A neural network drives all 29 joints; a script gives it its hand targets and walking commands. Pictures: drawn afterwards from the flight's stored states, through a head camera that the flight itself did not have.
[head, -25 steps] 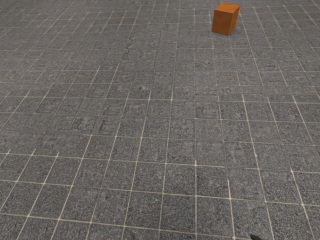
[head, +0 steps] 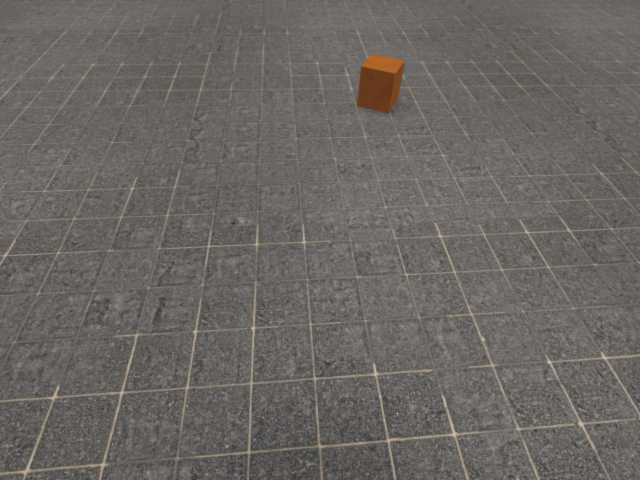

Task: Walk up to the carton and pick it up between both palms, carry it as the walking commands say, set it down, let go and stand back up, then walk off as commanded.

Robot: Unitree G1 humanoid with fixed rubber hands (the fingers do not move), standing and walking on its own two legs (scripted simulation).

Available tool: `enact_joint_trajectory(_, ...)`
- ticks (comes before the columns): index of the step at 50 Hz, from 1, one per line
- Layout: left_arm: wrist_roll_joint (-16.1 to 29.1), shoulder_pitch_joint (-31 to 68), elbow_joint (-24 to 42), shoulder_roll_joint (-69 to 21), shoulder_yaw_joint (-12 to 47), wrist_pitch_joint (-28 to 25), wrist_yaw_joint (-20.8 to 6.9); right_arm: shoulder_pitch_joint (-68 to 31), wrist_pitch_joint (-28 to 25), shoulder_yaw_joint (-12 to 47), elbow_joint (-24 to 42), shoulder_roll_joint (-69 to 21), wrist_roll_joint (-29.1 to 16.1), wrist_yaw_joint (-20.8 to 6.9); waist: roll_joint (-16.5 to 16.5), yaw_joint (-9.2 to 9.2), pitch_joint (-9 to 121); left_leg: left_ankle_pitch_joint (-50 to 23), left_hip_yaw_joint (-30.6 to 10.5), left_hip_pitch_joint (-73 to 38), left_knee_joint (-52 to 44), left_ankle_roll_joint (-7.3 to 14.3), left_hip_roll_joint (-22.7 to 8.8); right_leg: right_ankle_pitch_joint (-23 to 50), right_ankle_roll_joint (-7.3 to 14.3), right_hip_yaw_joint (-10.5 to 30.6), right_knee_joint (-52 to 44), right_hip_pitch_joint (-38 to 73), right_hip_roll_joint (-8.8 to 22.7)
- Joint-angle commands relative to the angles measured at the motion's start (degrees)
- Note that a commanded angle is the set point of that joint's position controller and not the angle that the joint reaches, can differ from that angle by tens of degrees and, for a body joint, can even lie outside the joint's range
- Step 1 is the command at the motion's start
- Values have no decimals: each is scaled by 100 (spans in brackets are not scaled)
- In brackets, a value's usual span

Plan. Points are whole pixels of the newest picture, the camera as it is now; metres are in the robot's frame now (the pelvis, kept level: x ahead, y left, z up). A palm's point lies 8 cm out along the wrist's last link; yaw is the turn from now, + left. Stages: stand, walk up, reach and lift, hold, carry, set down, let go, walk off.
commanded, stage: walk up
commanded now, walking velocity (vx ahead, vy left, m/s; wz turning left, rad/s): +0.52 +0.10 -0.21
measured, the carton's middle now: (380, 84) +2.43 -0.31 -0.62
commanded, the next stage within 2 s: none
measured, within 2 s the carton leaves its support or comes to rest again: neither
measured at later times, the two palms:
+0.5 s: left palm (217, 328) +0.40 +0.20 -0.12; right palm out of the picture +0.16 -0.25 -0.12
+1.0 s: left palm (191, 265) +0.54 +0.28 -0.12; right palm (460, 284) +0.49 -0.23 -0.09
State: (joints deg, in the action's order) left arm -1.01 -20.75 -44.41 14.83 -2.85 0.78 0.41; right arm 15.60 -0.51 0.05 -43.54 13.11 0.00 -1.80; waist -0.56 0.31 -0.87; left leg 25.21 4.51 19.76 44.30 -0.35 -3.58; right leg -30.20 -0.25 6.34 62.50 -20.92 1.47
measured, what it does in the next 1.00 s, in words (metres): walks ahead: right foot, then left foot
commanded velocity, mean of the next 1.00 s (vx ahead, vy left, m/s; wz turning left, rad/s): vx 0.50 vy -0.03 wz -0.08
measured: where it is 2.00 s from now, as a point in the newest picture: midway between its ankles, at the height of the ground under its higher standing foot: (336, 319)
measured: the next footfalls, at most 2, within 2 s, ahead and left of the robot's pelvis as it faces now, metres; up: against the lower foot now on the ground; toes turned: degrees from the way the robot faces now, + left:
right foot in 0.44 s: +0.29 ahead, -0.12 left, +0.00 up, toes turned -7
left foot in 0.80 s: +0.53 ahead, +0.13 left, +0.00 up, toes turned +2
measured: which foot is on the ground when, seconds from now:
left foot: down 0.00-0.44, up 0.46-0.78, down 0.80-1.00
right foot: up 0.00-0.42, down 0.44-0.82, up 0.84-1.00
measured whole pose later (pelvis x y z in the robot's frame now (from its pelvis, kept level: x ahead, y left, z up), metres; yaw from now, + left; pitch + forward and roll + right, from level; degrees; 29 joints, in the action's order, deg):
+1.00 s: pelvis +0.45 +0.03 +0.01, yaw -5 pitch -1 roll -3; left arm -1.0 -16.9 -47.5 15.8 -2.6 -1.3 -2.4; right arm 19.3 -2.0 0.1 -44.5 12.7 0.0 -2.0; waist -1.1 0.5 -0.5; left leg 19.0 4.7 20.5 40.7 0.9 -6.2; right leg -22.2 0.2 -0.9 62.5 -20.0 1.2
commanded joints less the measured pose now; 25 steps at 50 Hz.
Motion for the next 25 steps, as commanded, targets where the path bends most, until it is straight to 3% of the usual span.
enact_joint_trajectory(1,-227,703,321,386,-131,-202,-347,868,-356,-446,-101,1025,122,147,1028,-287,-761,1169,-2380,-1064,-3681,373,-1614,1062,34,-401,1112,-2222,224)
enact_joint_trajectory(4,-219,1181,398,349,-79,-177,-417,1366,-429,-464,-145,1071,88,153,1029,-409,-612,-1024,-1857,-1673,-3260,357,-1422,1269,16,-556,696,-2202,155)
enact_joint_trajectory(9,-197,2003,562,245,2,-134,-476,2276,-430,-493,-243,1111,98,225,880,-692,-706,-4305,-1659,-2696,-2737,269,-1699,1171,-74,-703,91,-2722,102)
enact_joint_trajectory(11,-142,2300,663,204,43,-120,-525,2359,-388,-494,-272,1129,121,265,1025,-779,-918,-4848,-1497,-2806,-2712,293,-1706,1124,-88,-798,-238,-2798,89)
enact_joint_trajectory(14,-51,2651,747,193,110,-130,-577,2165,-312,-462,-201,1109,161,293,1148,-809,-1173,-4450,-1117,-2599,-2929,480,-1522,1187,-72,-1026,-891,-2513,16)
enact_joint_trajectory(16,0,2754,742,198,107,-172,-579,1889,-275,-444,-160,1127,181,308,1161,-720,-1303,-4646,-733,-2251,-2834,622,-1410,1049,-29,-1235,-1624,-1932,-80)
enact_joint_trajectory(17,25,2553,698,182,66,-197,-551,1671,-263,-442,-159,1159,171,306,1228,-574,-1230,-5666,-322,-1897,-2497,574,-1254,879,84,-1507,-2209,-1250,-269)
enact_joint_trajectory(18,-10,2121,550,137,-4,-197,-507,1634,-263,-487,-181,1266,165,309,1377,-393,-913,-6713,-187,-1879,-1971,540,-1204,834,196,-1645,-2548,-716,-487)
enact_joint_trajectory(19,-36,1558,303,147,-48,-227,-462,1620,-264,-503,-186,1326,130,304,1338,-112,-425,-7349,10,-1768,-1210,457,-1139,1299,308,-1743,-2904,49,-589)
enact_joint_trajectory(20,-89,653,-25,427,-155,-289,-400,1385,-292,-488,-97,1296,102,288,1069,368,344,-7241,70,-960,113,280,-1071,1764,607,-1322,-3227,1602,-403)
enact_joint_trajectory(21,-231,-361,-309,1182,-369,-374,-311,1487,-370,-405,108,860,54,256,-463,736,1413,-4896,88,690,2148,-45,-646,2701,1243,961,-3442,3458,1017)
enact_joint_trajectory(22,-205,-1287,-504,1611,-392,-402,-229,1188,-366,-379,293,484,-53,199,-1754,786,1827,478,-87,2099,4179,-160,470,4640,2062,3079,-3806,4401,2441)
enact_joint_trajectory(23,-141,-1438,-519,1540,-369,-453,-136,492,-407,-414,607,746,-64,164,-1301,841,1670,756,-645,2564,4371,49,169,4521,2199,3226,-3849,4410,2343)
enact_joint_trajectory(24,-157,-1038,-493,1297,-314,-488,-64,136,-448,-431,580,770,-37,167,-674,750,1141,522,-719,2772,4434,105,20,4524,2029,2828,-3875,3838,2148)
enact_joint_trajectory(25,-145,-731,-443,1007,-259,-494,-22,-18,-468,-370,597,636,-9,168,-380,662,716,400,-725,2856,3827,200,-172,4279,1765,2247,-3962,3375,2015)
